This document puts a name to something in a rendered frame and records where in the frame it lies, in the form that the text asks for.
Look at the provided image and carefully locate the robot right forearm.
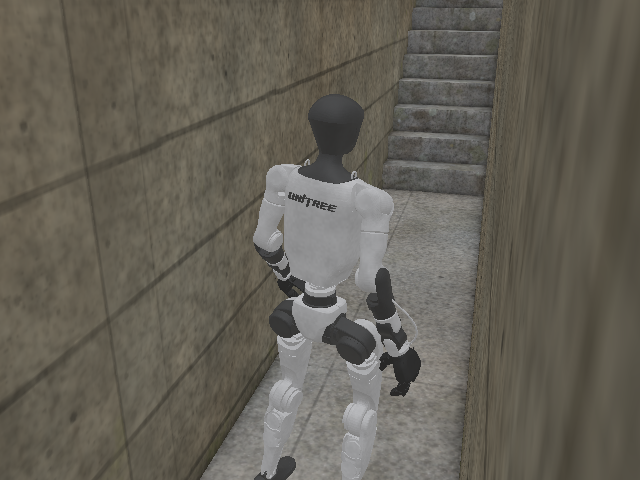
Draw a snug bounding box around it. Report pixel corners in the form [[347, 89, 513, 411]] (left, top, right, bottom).
[[366, 268, 410, 357]]

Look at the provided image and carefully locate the robot left forearm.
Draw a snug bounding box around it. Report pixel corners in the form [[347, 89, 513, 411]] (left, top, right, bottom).
[[254, 243, 292, 281]]

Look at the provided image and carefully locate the left robot upper arm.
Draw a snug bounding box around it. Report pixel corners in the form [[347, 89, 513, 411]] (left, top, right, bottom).
[[253, 164, 301, 252]]

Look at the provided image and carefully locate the robot left hand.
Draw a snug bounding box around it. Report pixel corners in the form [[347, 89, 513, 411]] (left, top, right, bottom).
[[275, 275, 306, 298]]

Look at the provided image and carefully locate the right robot thigh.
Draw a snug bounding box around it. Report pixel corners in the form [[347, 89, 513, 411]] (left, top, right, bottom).
[[333, 317, 384, 437]]

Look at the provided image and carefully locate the right robot upper arm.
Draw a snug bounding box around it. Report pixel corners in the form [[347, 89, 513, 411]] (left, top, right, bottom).
[[355, 182, 394, 293]]

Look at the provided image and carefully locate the humanoid robot head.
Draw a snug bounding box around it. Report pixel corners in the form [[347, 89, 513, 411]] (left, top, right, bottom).
[[298, 94, 364, 184]]

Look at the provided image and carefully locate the robot right hand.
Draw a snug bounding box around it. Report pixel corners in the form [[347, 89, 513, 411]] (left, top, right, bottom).
[[379, 347, 421, 397]]

